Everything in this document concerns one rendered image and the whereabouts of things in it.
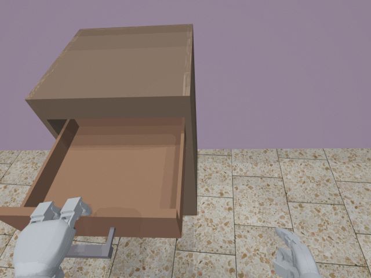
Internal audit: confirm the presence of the cabinet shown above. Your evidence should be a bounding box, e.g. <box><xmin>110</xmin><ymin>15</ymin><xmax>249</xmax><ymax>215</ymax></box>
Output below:
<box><xmin>25</xmin><ymin>24</ymin><xmax>198</xmax><ymax>215</ymax></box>

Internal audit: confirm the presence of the drawer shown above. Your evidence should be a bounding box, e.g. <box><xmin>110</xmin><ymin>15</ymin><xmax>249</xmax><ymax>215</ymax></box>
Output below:
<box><xmin>0</xmin><ymin>118</ymin><xmax>186</xmax><ymax>238</ymax></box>

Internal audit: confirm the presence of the right robot hand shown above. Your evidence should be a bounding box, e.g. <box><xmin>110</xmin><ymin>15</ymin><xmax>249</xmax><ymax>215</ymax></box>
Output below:
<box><xmin>273</xmin><ymin>227</ymin><xmax>320</xmax><ymax>278</ymax></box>

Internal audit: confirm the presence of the left robot hand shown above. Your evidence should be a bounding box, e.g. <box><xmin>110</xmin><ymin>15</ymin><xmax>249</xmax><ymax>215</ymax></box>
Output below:
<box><xmin>13</xmin><ymin>197</ymin><xmax>92</xmax><ymax>278</ymax></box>

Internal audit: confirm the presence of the handle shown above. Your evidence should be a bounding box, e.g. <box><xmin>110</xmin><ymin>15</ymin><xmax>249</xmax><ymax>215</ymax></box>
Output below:
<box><xmin>65</xmin><ymin>227</ymin><xmax>116</xmax><ymax>259</ymax></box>

